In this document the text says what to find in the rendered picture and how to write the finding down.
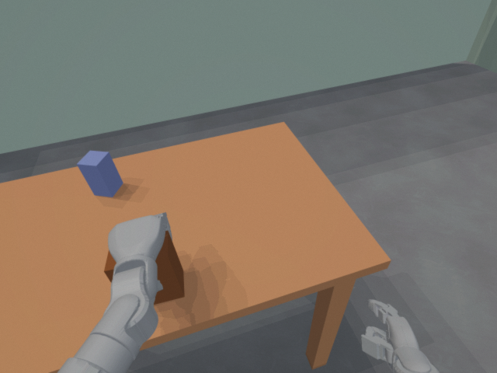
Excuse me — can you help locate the left robot forearm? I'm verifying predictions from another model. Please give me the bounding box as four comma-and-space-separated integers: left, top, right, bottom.
57, 255, 158, 373

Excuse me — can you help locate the robot left hand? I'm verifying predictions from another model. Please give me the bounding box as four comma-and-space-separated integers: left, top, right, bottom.
108, 212, 172, 292

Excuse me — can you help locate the right robot forearm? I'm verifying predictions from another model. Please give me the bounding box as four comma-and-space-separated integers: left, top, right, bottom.
392, 347, 439, 373

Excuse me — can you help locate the robot right hand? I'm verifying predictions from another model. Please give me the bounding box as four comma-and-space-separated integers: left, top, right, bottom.
361, 299, 419, 368

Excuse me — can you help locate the sponge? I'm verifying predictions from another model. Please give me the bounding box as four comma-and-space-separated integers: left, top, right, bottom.
104, 231, 185, 305

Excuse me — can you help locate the table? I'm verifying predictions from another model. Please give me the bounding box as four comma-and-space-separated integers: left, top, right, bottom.
0, 122, 391, 373

